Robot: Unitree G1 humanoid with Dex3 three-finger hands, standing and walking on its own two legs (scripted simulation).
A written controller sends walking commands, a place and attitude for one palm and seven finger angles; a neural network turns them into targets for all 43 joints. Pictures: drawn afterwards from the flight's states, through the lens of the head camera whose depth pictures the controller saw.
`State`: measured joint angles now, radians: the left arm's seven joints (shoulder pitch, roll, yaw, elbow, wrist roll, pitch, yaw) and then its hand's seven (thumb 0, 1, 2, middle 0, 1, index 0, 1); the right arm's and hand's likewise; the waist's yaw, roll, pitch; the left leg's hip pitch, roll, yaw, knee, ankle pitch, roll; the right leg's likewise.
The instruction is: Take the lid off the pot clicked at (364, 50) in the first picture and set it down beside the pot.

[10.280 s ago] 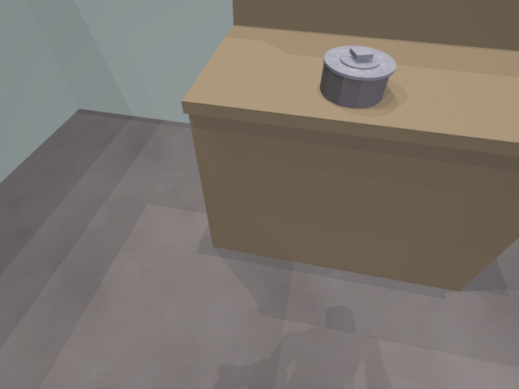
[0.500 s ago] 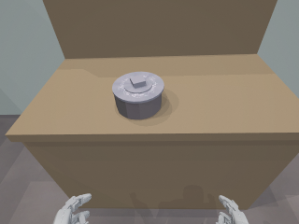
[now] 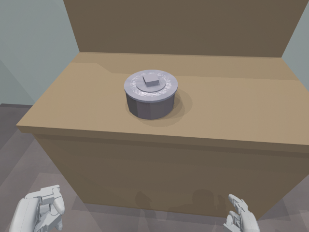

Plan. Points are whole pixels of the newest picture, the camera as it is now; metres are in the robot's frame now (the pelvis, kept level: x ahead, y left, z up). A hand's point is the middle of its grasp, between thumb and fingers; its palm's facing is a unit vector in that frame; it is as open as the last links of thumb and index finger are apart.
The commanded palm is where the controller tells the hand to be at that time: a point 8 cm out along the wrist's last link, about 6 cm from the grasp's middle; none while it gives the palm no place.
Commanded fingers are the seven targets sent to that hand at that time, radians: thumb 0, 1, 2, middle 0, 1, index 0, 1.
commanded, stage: raise the hand higher, near the body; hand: left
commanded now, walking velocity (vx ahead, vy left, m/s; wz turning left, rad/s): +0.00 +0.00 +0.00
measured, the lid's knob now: (150, 79) +0.57 +0.09 +0.12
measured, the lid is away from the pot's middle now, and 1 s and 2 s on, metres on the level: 0.00 0.00 0.00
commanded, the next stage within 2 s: reach forward and open the fingers in 0.74 s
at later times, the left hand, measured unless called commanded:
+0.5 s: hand (51, 190) +0.16 +0.24 +0.11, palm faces +0.31 -0.85 -0.42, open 3.1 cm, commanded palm +0.11 +0.27 +0.14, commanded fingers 0.00 0.90 0.90 -1.30 -1.50 -1.30 -1.50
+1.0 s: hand (48, 166) +0.19 +0.24 +0.15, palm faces +0.28 -0.44 -0.85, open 3.0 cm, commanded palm +0.15 +0.27 +0.19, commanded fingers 0.00 0.60 1.09 -1.22 -1.18 -1.22 -1.18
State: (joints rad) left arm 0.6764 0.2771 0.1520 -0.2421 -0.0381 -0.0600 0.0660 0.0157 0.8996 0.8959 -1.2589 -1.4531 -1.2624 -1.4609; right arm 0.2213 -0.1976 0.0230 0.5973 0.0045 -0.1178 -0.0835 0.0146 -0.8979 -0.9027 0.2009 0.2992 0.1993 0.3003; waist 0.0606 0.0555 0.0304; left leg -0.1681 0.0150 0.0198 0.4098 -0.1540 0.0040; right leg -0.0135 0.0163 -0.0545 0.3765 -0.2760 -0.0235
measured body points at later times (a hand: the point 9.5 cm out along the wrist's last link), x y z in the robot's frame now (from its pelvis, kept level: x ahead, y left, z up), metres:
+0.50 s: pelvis +0.01 +0.00 +0.00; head -0.01 -0.02 +0.45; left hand +0.14 +0.28 +0.13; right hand +0.23 -0.21 -0.06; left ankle +0.05 +0.12 -0.74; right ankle -0.04 -0.10 -0.74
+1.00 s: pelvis +0.00 +0.01 +0.00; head -0.01 -0.03 +0.44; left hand +0.17 +0.26 +0.20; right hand +0.20 -0.21 -0.09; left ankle +0.05 +0.12 -0.74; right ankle -0.04 -0.10 -0.74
